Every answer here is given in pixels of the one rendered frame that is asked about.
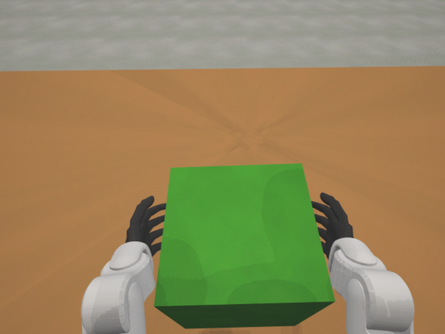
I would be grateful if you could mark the carton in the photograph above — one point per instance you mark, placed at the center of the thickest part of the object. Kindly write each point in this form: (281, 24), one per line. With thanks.
(240, 248)

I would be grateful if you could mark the left robot hand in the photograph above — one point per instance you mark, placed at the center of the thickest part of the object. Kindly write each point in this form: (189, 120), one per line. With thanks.
(140, 225)

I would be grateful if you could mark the right robot hand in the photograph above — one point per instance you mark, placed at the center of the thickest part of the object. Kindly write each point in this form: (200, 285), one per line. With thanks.
(336, 222)

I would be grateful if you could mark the right robot forearm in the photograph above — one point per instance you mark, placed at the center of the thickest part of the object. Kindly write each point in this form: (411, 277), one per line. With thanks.
(378, 301)

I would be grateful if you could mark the left robot forearm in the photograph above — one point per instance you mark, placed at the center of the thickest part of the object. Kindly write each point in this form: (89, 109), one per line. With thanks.
(113, 303)

